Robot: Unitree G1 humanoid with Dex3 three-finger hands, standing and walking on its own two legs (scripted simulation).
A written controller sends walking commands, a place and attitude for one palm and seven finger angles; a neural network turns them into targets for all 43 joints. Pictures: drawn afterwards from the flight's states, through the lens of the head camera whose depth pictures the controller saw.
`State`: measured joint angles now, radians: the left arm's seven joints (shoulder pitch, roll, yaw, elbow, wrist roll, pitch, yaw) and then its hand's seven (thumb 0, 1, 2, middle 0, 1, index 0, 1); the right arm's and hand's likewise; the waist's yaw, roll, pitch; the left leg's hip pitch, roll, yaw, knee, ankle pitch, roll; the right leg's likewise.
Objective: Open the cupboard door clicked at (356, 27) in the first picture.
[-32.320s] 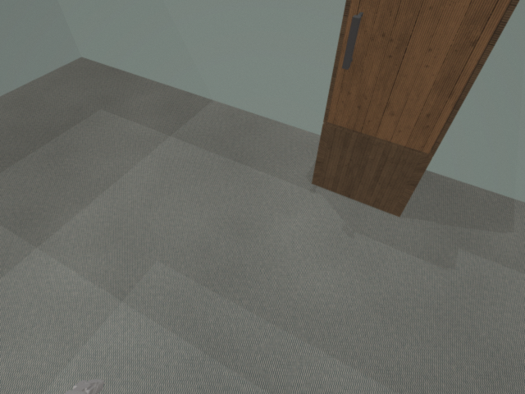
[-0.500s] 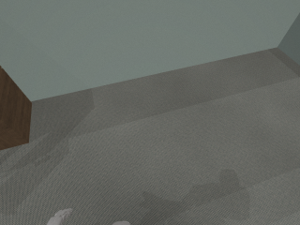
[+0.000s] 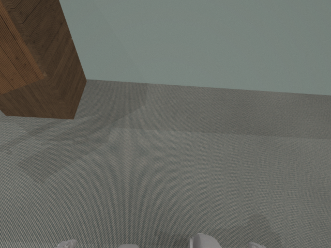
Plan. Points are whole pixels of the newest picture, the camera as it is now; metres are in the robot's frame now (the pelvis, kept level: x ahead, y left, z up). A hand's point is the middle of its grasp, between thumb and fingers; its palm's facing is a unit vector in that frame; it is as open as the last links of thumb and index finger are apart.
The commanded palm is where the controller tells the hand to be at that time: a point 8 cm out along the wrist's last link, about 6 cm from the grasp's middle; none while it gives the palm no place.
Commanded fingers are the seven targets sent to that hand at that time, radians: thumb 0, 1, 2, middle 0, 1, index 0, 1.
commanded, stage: turn to face it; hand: left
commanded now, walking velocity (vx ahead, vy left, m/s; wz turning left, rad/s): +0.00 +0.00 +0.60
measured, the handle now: out of the picture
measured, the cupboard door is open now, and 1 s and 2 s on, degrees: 40 40 40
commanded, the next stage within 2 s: take the last steps up to it in 1.04 s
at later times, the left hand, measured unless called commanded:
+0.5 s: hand out of the picture +0.01 +0.16 -0.17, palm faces +0.32 -0.92 -0.22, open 7.4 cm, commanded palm none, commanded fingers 0.00 0.90 0.90 -0.20 -0.30 -0.20 -0.30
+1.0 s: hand out of the picture -0.02 +0.16 -0.16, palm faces +0.55 -0.79 -0.29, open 7.4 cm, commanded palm none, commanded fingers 0.00 0.90 0.90 -0.20 -0.30 -0.20 -0.30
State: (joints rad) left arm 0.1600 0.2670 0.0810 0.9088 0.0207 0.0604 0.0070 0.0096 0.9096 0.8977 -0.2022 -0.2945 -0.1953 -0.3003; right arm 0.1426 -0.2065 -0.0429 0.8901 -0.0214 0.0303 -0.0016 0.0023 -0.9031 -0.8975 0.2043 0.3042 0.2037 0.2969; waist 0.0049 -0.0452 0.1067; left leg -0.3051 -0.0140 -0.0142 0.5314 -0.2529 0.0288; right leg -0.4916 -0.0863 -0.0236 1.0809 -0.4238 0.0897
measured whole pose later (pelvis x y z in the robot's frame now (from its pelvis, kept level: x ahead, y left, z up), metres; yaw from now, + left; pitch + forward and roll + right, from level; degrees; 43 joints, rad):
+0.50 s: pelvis +0.01 -0.05 +0.00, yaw +19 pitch +0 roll +2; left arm 0.21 0.20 0.04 0.89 0.03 0.01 0.01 0.01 0.90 0.90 -0.21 -0.30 -0.20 -0.30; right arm 0.12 -0.24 -0.07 0.92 -0.01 0.08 0.03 0.01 -0.91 -0.90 0.20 0.30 0.20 0.30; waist -0.01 -0.04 0.12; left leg -0.39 0.02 0.07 0.79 -0.44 -0.06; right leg -0.19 -0.13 -0.20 0.54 -0.34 0.01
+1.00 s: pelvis +0.02 -0.06 -0.01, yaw +34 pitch +0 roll +0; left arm 0.18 0.22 0.05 0.89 0.03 0.01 0.02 0.01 0.91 0.90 -0.20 -0.29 -0.19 -0.30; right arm 0.17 -0.23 -0.06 0.94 -0.01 0.07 0.01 0.00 -0.90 -0.90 0.21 0.30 0.20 0.30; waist -0.01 0.03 0.08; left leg -0.43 -0.04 -0.08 0.85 -0.45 -0.02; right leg -0.27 -0.04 -0.06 0.59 -0.32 0.01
